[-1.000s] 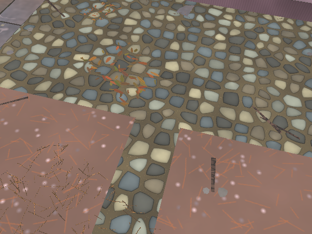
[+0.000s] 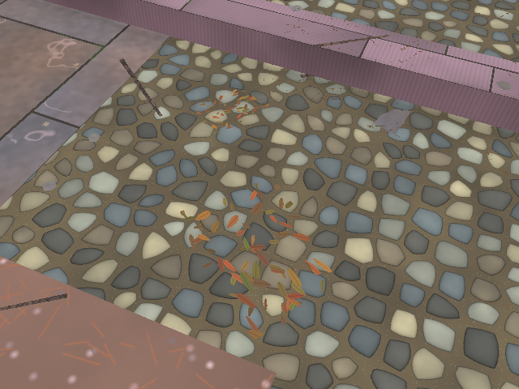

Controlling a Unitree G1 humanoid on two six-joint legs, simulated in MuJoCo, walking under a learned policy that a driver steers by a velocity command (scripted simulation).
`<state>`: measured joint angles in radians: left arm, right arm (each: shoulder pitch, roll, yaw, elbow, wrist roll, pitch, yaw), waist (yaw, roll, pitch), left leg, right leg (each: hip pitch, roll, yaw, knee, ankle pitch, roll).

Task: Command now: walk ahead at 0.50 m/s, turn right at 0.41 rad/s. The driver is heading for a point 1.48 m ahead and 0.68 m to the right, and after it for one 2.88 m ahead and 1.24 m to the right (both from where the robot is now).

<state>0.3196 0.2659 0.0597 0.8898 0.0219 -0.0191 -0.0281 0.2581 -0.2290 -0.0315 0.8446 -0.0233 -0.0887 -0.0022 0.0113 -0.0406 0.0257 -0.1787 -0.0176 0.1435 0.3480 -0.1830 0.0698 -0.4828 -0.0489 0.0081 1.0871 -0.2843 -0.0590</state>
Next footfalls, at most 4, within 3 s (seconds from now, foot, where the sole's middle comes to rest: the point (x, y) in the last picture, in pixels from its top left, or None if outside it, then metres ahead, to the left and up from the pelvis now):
0.36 right None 0.31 -0.12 -0.78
0.88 left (295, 324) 0.68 -0.09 -0.78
1.38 right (413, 314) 0.72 -0.43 -0.78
1.92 left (417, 221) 1.05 -0.51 -0.78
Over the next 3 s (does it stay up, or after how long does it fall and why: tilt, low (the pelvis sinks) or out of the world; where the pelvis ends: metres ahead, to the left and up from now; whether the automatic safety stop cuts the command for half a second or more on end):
stays up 0.97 -0.52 -0.01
